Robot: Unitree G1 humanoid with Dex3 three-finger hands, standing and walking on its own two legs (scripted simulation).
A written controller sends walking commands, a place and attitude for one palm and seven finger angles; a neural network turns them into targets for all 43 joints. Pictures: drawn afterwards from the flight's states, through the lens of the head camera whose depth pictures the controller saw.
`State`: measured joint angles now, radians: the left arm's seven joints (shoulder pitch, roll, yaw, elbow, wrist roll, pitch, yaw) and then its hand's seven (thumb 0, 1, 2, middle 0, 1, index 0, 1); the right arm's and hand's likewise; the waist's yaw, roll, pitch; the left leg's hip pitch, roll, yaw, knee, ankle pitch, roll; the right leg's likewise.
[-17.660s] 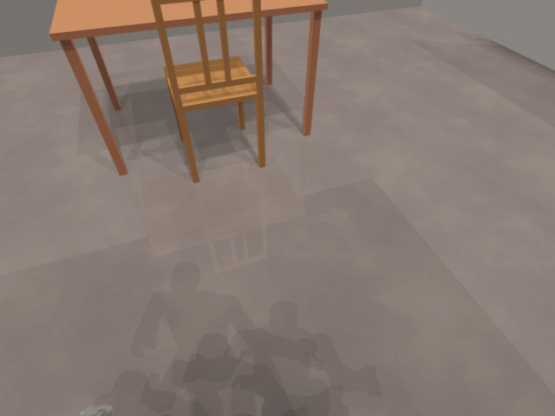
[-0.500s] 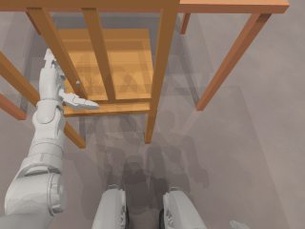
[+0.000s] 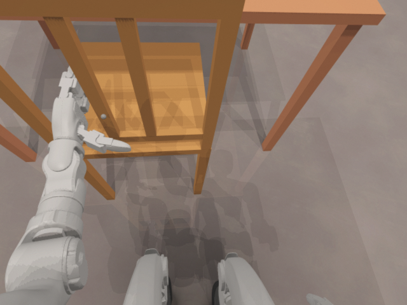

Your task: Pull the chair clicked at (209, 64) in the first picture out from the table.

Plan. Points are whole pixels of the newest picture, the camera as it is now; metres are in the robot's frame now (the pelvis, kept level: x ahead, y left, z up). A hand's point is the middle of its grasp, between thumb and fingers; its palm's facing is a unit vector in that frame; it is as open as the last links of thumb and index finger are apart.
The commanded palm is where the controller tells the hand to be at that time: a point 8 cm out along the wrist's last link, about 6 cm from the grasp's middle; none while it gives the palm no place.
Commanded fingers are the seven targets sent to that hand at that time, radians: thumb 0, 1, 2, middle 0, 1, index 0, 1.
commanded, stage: hook a spindle and tug to test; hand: left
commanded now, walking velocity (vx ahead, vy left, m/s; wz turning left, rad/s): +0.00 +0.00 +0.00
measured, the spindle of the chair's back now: (93, 91) +0.51 +0.20 +0.06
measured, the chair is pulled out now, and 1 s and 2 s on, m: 0.00 0.00 0.04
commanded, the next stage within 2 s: step backward, pulling the chair out in 1.52 s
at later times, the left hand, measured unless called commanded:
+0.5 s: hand (107, 113) +0.47 +0.17 +0.03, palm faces +0.05 -1.00 -0.03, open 13.6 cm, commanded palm +0.45 +0.21 +0.03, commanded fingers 0.00 0.06 0.54 -0.50 -1.45 -0.50 -1.45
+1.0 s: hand (106, 111) +0.48 +0.18 +0.03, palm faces +0.06 -1.00 -0.01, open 5.5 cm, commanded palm +0.44 +0.22 +0.03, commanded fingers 0.00 0.90 0.90 -0.50 -1.45 -0.50 -1.45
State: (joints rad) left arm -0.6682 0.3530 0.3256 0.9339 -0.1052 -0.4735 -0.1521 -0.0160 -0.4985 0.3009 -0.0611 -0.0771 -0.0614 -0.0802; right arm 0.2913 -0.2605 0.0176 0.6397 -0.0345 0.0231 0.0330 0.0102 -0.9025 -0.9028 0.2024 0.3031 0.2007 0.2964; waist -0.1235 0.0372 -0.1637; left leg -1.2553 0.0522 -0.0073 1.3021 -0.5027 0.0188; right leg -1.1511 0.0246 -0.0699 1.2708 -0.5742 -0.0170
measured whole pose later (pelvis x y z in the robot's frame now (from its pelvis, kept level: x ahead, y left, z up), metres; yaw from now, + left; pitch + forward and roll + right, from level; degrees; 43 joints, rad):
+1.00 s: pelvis +0.00 +0.00 +0.00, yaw -1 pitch +27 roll -3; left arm -0.67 0.34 0.34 0.92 -0.11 -0.47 -0.12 0.01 0.68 0.79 -0.45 -1.41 -0.44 -1.43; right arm 0.29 -0.25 0.02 0.62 -0.04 0.04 0.04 0.01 -0.90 -0.90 0.20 0.30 0.20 0.30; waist -0.14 0.03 -0.17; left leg -1.26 0.06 0.00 1.30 -0.51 0.02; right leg -1.16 0.03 -0.06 1.27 -0.58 -0.01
